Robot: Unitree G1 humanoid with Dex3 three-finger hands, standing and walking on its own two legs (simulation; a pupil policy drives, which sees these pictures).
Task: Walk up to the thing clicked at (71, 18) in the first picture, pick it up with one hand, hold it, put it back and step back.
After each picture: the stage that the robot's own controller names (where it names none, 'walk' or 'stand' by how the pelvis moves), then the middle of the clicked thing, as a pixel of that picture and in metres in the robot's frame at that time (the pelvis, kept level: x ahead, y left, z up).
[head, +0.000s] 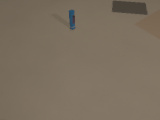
stand; (72, 20) +1.69 +0.19 -0.65
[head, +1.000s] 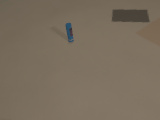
walk; (69, 33) +1.56 +0.31 -0.64
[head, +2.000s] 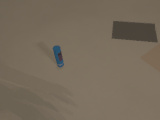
walk; (58, 56) +1.02 +0.35 -0.65
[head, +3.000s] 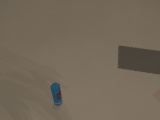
walk; (56, 95) +0.63 +0.22 -0.62
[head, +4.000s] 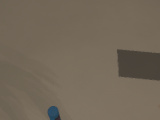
stand; (55, 117) +0.41 +0.20 -0.63
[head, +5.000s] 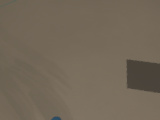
stand; out of the picture +0.37 +0.20 -0.64
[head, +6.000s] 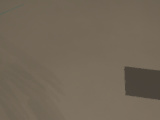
stand; out of the picture +0.35 +0.19 -0.65
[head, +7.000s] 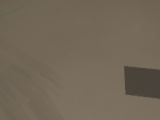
stand; out of the picture +0.35 +0.20 -0.66
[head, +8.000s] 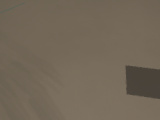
stand; out of the picture +0.34 +0.19 -0.66
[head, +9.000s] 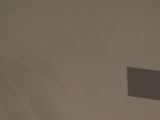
stand; out of the picture +0.34 +0.18 -0.66
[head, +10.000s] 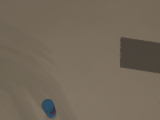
go down; (49, 109) +0.37 +0.19 -0.58
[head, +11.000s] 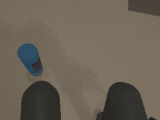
go down; (32, 62) +0.43 +0.23 -0.26
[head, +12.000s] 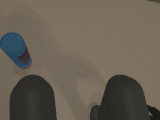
close in; (19, 54) +0.42 +0.24 -0.22
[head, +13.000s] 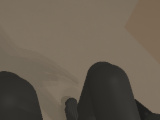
close; out of the picture +0.40 +0.28 -0.15
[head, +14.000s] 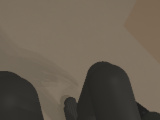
lift; out of the picture +0.39 +0.28 -0.15
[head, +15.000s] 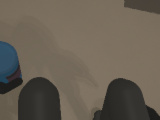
lift; (6, 69) +0.33 +0.26 -0.04
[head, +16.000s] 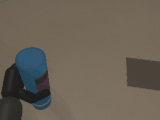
hold; (37, 83) +0.31 +0.16 +0.07
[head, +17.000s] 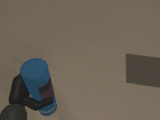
hold; (42, 91) +0.30 +0.16 +0.02
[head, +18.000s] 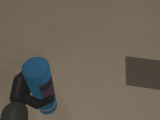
hold; (43, 90) +0.31 +0.16 +0.03
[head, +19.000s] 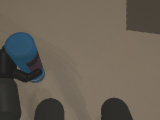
crouch; (29, 63) +0.39 +0.19 -0.05
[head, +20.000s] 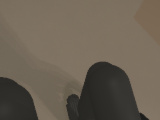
lower; out of the picture +0.42 +0.29 -0.17
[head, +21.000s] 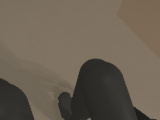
lower; out of the picture +0.43 +0.30 -0.16
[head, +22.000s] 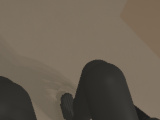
lower; out of the picture +0.42 +0.30 -0.16
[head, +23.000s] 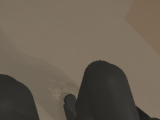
lower; out of the picture +0.40 +0.29 -0.16
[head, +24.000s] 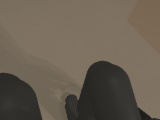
loosen; out of the picture +0.39 +0.28 -0.16
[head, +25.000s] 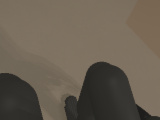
withdraw; out of the picture +0.39 +0.27 -0.16
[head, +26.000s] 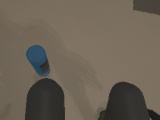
walk; (40, 63) +0.42 +0.22 -0.26
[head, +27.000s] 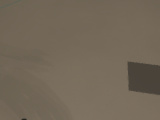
stand; out of the picture +0.34 +0.16 -0.59
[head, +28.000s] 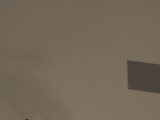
stand; out of the picture +0.36 +0.18 -0.60
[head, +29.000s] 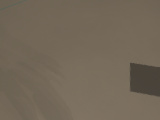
stand; out of the picture +0.36 +0.17 -0.62
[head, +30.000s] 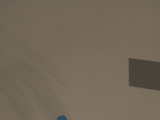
walk; out of the picture +0.38 +0.17 -0.65
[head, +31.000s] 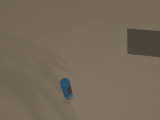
walk; (66, 89) +0.56 +0.17 -0.62
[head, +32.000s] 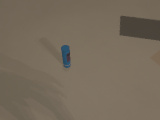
walk; (66, 57) +0.89 +0.17 -0.62
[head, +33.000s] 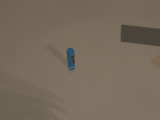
stand; (71, 59) +1.02 +0.18 -0.64
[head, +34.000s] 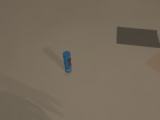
stand; (67, 62) +1.02 +0.19 -0.66
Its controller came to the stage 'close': yes
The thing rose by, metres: 0.67
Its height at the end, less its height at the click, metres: +0.00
